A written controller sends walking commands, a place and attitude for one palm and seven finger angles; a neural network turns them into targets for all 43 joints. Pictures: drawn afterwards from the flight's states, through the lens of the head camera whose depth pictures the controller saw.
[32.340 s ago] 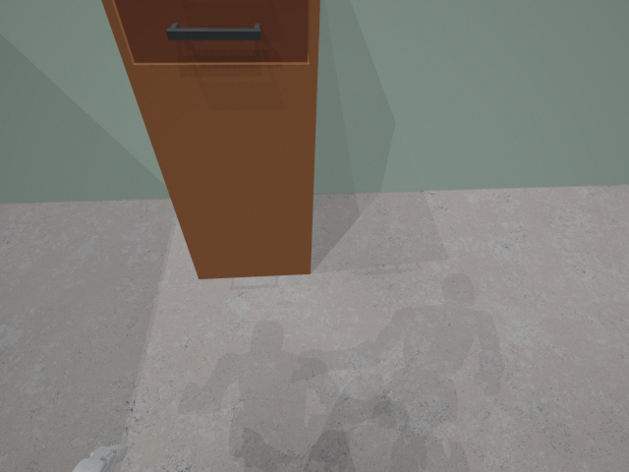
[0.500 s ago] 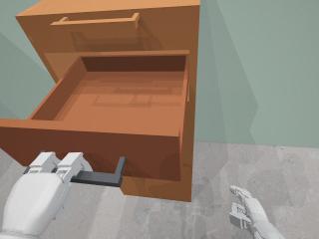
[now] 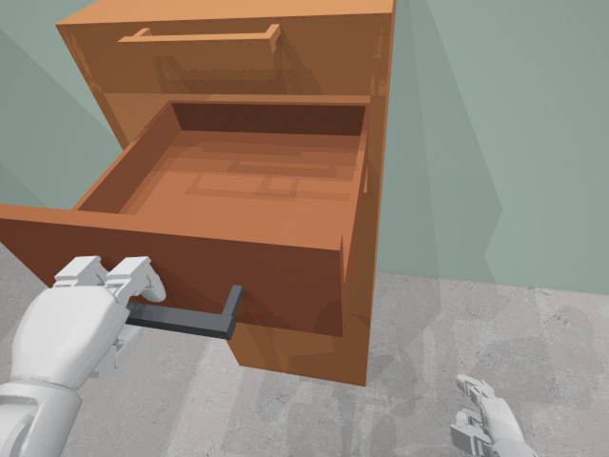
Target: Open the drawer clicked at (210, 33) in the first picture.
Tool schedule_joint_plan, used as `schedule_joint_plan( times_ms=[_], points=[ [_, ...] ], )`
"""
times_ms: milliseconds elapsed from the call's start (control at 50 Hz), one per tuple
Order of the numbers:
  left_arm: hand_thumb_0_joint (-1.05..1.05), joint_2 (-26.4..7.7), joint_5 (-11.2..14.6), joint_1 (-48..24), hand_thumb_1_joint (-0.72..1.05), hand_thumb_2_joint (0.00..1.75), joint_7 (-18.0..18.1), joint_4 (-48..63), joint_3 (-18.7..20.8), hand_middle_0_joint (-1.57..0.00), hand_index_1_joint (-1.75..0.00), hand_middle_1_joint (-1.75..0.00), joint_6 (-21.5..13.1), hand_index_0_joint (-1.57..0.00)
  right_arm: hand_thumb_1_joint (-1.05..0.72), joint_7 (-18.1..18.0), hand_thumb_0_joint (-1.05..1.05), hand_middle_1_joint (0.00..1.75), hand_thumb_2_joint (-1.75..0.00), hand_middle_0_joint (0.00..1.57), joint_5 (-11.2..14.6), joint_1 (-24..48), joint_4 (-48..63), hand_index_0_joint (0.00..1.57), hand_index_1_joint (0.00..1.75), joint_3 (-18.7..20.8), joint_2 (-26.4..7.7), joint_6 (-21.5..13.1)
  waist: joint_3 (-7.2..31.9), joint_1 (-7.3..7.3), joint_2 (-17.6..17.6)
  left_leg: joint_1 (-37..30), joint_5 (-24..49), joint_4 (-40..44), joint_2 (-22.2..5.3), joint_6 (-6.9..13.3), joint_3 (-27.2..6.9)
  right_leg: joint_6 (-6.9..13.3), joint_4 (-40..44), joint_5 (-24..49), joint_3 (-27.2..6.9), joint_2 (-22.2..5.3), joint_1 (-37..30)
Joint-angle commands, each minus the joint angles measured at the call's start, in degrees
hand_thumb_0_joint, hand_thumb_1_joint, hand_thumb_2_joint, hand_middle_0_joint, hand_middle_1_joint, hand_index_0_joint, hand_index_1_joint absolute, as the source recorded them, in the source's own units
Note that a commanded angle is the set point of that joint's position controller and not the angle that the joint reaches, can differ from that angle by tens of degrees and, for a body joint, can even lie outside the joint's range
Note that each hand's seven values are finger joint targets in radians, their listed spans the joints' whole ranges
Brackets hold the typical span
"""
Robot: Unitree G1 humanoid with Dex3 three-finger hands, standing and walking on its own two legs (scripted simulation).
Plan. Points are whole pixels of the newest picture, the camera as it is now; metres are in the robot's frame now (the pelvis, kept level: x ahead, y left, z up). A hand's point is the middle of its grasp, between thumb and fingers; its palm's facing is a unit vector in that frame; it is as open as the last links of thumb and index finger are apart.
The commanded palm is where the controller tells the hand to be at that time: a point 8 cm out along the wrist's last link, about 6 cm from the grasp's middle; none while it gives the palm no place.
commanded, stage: open the thumb to release the handle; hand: left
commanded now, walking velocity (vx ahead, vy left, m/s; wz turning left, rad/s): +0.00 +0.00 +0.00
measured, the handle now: (153, 300) +0.23 +0.19 +0.16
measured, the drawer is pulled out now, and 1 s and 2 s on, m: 0.26 0.26 0.26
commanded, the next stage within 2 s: lift the hand off the handle in 0.22 s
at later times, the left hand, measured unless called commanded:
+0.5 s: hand (122, 349) +0.18 +0.22 +0.13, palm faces +0.15 -0.13 -0.98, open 13.5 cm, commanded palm +0.16 +0.21 +0.19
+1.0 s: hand (111, 328) +0.19 +0.21 +0.17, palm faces +0.13 -0.08 -0.99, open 13.4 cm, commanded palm +0.16 +0.21 +0.24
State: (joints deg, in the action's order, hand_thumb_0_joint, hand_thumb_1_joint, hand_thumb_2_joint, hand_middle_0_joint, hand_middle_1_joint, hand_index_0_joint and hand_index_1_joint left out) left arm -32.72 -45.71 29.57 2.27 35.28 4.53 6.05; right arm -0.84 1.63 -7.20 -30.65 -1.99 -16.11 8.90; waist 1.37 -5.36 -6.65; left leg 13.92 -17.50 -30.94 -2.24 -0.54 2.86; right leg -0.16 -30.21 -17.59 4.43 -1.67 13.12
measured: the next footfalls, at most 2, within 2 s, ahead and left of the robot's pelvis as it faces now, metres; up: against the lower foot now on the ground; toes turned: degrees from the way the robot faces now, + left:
none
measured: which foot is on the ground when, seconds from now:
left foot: down 0.00-1.00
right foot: down 0.00-1.00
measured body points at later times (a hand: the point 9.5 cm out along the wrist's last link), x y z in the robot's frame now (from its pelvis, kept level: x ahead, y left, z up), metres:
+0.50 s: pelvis -0.02 +0.00 +0.00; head -0.01 -0.04 +0.45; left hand +0.17 +0.22 +0.18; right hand +0.20 -0.20 -0.09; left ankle -0.01 +0.12 -0.73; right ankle -0.02 -0.12 -0.73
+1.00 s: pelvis -0.04 +0.00 +0.01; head -0.05 -0.04 +0.45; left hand +0.18 +0.22 +0.22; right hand +0.21 -0.17 -0.07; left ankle -0.01 +0.12 -0.73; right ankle -0.02 -0.12 -0.73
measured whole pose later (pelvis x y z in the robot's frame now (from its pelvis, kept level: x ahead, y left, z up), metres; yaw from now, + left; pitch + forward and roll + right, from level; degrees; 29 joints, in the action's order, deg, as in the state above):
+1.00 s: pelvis -0.04 +0.00 +0.01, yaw +1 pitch -4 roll +0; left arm -32.9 -46.3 9.1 -6.4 27.9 -1.5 4.7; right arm -0.9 1.7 -2.2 -33.4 -3.4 -13.6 4.5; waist -1.6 -7.3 -6.7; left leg 10.2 -11.7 -25.8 -0.9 0.0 2.0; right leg -0.2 -26.3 -12.8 5.4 -2.7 9.4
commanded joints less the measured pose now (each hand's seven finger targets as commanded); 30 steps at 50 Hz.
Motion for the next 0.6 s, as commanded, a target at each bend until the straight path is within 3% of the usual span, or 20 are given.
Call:
schedule_joint_plan(
  times_ms=[0, 40, 60, 100, 120, 140, 160, 200, 240, 280, 300, 340, 360, 380, 420, 500, 540, 560, 580],
  points=[
    [0.00, -10.17, -1.28, -6.00, -0.15, 0.45, 1.04, 5.99, 10.20, -0.32, -1.24, -1.24, -0.01, -0.32, -0.90, -0.89, 0.00, 0.30, -0.90, 0.20, -0.47, 10.39, 10.20, 0.20, 0.30, 1.46, -4.74, -3.48, 4.66, -0.50, 6.23, -1.78, 13.87, 3.46, 1.40, 1.31, -0.17, -0.48, 5.30, 14.44, -1.08, 0.25, -2.22],
    [0.00, -11.86, 0.00, -6.36, -0.29, 0.39, 0.73, 5.74, 12.06, -0.32, -1.22, -1.22, -0.60, -0.32, -0.90, -1.19, 0.00, 0.30, -0.90, 0.20, 0.12, 11.30, 10.30, 0.20, 0.30, 1.55, -4.97, -4.43, 5.72, -0.53, 4.22, -2.51, 12.26, 3.20, 1.21, 1.06, -0.27, -0.40, 5.69, 12.97, -1.78, 0.49, -2.35],
    [0.00, -10.04, -0.31, -8.10, -0.36, 0.36, 0.25, 5.81, 10.02, -0.31, -1.22, -1.22, -1.20, -0.31, -0.90, -1.20, 0.00, 0.30, -0.90, 0.20, -0.43, 10.67, 10.31, 0.20, 0.30, 1.13, -4.36, -4.52, 6.35, -0.71, 4.38, -2.68, 12.19, 3.48, 1.90, 1.28, -0.23, -0.37, 5.68, 11.68, -1.22, 0.23, -2.26],
    [0.00, -10.19, 0.42, -6.76, -0.50, 0.30, 0.02, 4.70, 10.59, -0.30, -1.20, -1.20, -2.44, -0.30, -0.90, -1.34, 0.00, 0.30, -0.90, 0.20, -0.50, 9.93, 9.95, 0.20, 0.30, 1.69, -4.55, -4.97, 5.74, -0.66, 5.81, -2.62, 12.39, 3.52, 1.87, 1.34, -0.32, -0.68, 5.97, 12.51, -1.04, 0.25, -2.18],
    [0.00, -11.08, 0.39, -6.92, -0.50, 0.30, -0.09, 3.76, 11.53, -0.30, -1.20, -1.20, -2.80, -0.30, -0.90, -1.48, 0.00, 0.30, -0.90, 0.20, -0.51, 9.98, 9.73, 0.20, 0.30, 1.67, -4.62, -4.97, 5.28, -0.77, 6.30, -2.46, 12.08, 3.51, 1.96, 1.29, -0.18, -0.73, 6.14, 12.31, -1.18, 0.19, -2.09],
    [0.00, -12.41, 1.19, -6.66, -0.50, 0.30, -0.04, 4.08, 13.17, -0.30, -1.20, -1.20, -3.00, -0.30, -0.90, -1.57, 0.00, 0.30, -0.90, 0.20, -0.06, 11.03, 9.73, 0.20, 0.30, 1.75, -4.95, -5.58, 6.06, -0.82, 4.56, -2.67, 11.21, 3.36, 1.64, 1.06, -0.35, -0.52, 6.28, 11.73, -1.80, 0.44, -2.47],
    [0.00, -11.20, 0.90, -8.04, -0.50, 0.30, -0.31, 4.48, 11.70, -0.30, -1.20, -1.20, -3.53, -0.30, -0.90, -1.57, 0.00, 0.30, -0.90, 0.20, -0.58, 10.43, 10.02, 0.20, 0.30, 1.20, -4.33, -5.58, 7.01, -1.11, 5.69, -2.62, 11.16, 3.53, 2.28, 1.28, -0.41, -0.54, 6.13, 10.74, -1.35, 0.10, -2.65],
    [0.00, -10.32, 1.09, -7.77, -0.50, 0.30, -0.19, 3.99, 11.16, -0.30, -1.20, -1.20, -4.50, -0.30, -0.90, -1.56, 0.00, 0.30, -0.90, 0.20, -0.65, 9.97, 9.58, 0.20, 0.30, 1.74, -4.46, -5.83, 5.20, -0.70, 6.06, -2.36, 11.47, 3.35, 2.34, 1.31, -0.33, -0.75, 6.58, 11.55, -1.28, 0.04, -1.69],
    [0.00, -13.16, 1.92, -8.15, -0.50, 0.30, 0.17, 4.22, 13.91, -0.30, -1.20, -1.20, -4.91, -0.30, -0.90, -1.75, 0.00, 0.30, -0.90, 0.20, -0.18, 10.98, 9.58, 0.20, 0.30, 1.77, -4.94, -6.41, 5.16, -0.87, 4.62, -2.37, 10.04, 3.20, 1.89, 0.94, -0.39, -0.56, 6.70, 10.17, -1.75, 0.28, -1.61],
    [0.00, -10.09, 0.92, -9.12, -0.50, 0.30, -0.09, 2.19, 11.11, -0.30, -1.20, -1.20, -5.51, -0.30, -0.90, -1.62, 0.00, 0.30, -0.90, 0.20, -0.77, 9.85, 8.99, 0.20, 0.30, 1.81, -4.01, -6.29, 3.65, -0.46, 5.43, -1.95, 10.03, 3.41, 2.50, 1.23, -0.25, -0.58, 7.06, 8.71, -1.12, 0.26, -0.17],
    [0.00, 1.85, 1.26, -8.36, -0.50, 0.30, -0.62, 4.76, -0.32, -0.30, -1.20, -1.20, -5.67, -0.30, -0.90, -0.77, 0.00, 0.30, -0.90, 0.20, -0.87, 10.49, 9.97, 0.20, 0.30, 1.84, -3.49, -6.76, 2.78, 0.42, 5.17, -2.15, 10.12, 3.59, 3.02, 1.29, -0.25, -0.66, 7.10, 8.63, -0.50, 0.40, 1.76],
    [0.00, -2.45, 1.59, -10.52, -0.50, 0.30, 0.33, 7.00, 3.20, -0.30, -1.20, -1.20, -6.16, -0.30, -0.90, -0.37, 0.00, 0.30, -0.90, 0.20, -0.02, 10.15, 9.35, 0.20, 0.30, 2.71, -4.13, -8.01, 4.66, 0.82, 2.90, -2.41, 9.76, 3.39, 1.94, 0.84, -0.39, -0.21, 6.53, 7.50, -0.78, 1.12, 1.90],
    [0.00, -3.98, -0.35, -11.44, -0.50, 0.30, 0.75, 7.31, 3.49, -0.30, -1.20, -1.20, -5.84, -0.30, -0.90, -0.28, 0.00, 0.30, -0.90, 0.20, -1.00, 9.21, 9.59, 0.20, 0.30, 2.04, -4.03, -7.58, 7.62, -0.39, 4.23, -2.50, 10.01, 3.81, 2.52, 1.07, -0.49, 0.02, 6.25, 6.70, -0.65, 0.91, 0.46],
    [0.00, -5.39, -2.36, -12.67, -0.50, 0.30, 1.58, 6.48, 3.94, -0.30, -1.20, -1.20, -5.35, -0.30, -0.90, -0.43, 0.00, 0.30, -0.90, 0.20, -1.24, 9.67, 9.16, 0.20, 0.30, 2.16, -3.94, -7.13, 7.01, -0.42, 4.77, -2.26, 9.93, 3.91, 2.32, 1.07, -0.38, 0.09, 6.39, 6.47, -0.84, 0.74, 0.65],
    [0.00, -4.93, -6.13, -17.10, -0.50, 0.30, 2.61, 3.28, 2.62, -0.30, -1.20, -1.20, -4.11, -0.30, -0.90, -0.25, 0.00, 0.30, -0.90, 0.20, -1.75, 10.45, 8.11, 0.20, 0.30, 2.02, -3.45, -6.31, 5.14, -0.44, 5.66, -1.49, 8.74, 4.14, 2.50, 1.03, -0.44, 0.51, 6.77, 4.01, -1.12, 0.67, 2.02],
    [0.00, -1.48, -6.85, -20.97, -0.50, 0.30, 1.59, 2.89, -2.47, -0.30, -1.20, -1.20, -2.03, -0.30, -0.90, 0.32, 0.00, 0.30, -0.90, 0.20, -1.17, 11.30, 7.66, 0.20, 0.30, 2.08, -3.13, -5.90, 6.11, 0.11, 2.88, -2.57, 9.31, 5.50, 2.20, 1.17, -0.94, 0.94, 5.95, 4.60, -0.60, 1.41, 1.27],
    [0.00, -3.12, -6.16, -25.83, -0.50, 0.30, 0.93, 3.47, -2.19, -0.30, -1.20, -1.20, -0.98, -0.30, -0.90, 0.25, 0.00, 0.30, -0.90, 0.20, -0.46, 13.03, 7.83, 0.20, 0.30, 1.71, -3.23, -6.07, 7.01, 0.57, 2.39, -2.89, 7.66, 5.99, 1.92, 1.01, -1.44, 1.04, 5.55, 4.16, -0.87, 1.59, 0.30],
    [0.00, -2.25, -7.04, -26.34, -0.50, 0.30, 0.41, 1.91, -3.32, -0.30, -1.20, -1.20, -0.70, -0.30, -0.90, 0.31, 0.00, 0.30, -0.90, 0.20, -1.01, 11.79, 7.45, 0.20, 0.30, 1.30, -2.80, -5.84, 8.07, 0.10, 3.67, -3.05, 8.74, 6.24, 2.41, 1.32, -1.27, 1.15, 5.67, 4.03, -0.69, 1.65, -0.19],
    [0.00, -1.87, -7.11, -25.89, -0.50, 0.30, 0.00, 0.29, -3.93, -0.30, -1.20, -1.20, -0.12, -0.30, -0.90, 0.22, 0.00, 0.30, -0.90, 0.20, -0.88, 12.40, 6.86, 0.20, 0.30, 1.69, -2.69, -5.27, 5.64, 0.47, 4.29, -3.06, 8.86, 6.75, 2.09, 1.26, -1.22, 1.01, 6.17, 4.43, -0.53, 1.79, 0.22]
  ],
)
